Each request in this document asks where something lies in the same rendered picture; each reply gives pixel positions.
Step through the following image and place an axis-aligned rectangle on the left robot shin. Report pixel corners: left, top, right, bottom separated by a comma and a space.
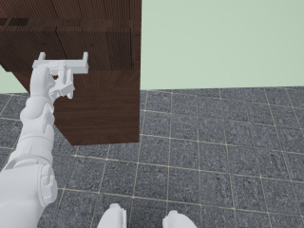
109, 203, 121, 209

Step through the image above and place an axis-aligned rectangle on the drawer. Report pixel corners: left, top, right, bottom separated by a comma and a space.
0, 18, 134, 72

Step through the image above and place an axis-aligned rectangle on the handle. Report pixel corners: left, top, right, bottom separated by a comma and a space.
32, 52, 89, 74

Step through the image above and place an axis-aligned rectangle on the cabinet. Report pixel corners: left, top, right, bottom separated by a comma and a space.
0, 0, 143, 146

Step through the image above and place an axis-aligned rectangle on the robot left hand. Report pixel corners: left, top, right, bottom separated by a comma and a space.
29, 60, 75, 104

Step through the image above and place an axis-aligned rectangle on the left robot thigh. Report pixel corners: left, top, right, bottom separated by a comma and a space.
97, 207, 127, 228

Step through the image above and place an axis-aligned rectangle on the left robot upper arm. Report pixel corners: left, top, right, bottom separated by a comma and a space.
0, 163, 58, 228

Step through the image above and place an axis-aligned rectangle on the left robot forearm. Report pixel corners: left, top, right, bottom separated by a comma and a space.
0, 96, 55, 174

